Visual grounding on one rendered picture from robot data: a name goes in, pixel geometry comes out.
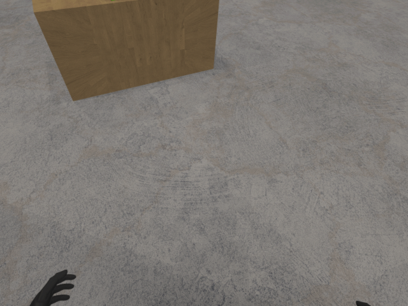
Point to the pedestal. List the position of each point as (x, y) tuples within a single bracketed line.
[(103, 46)]

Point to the robot left hand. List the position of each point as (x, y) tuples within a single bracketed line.
[(45, 296)]

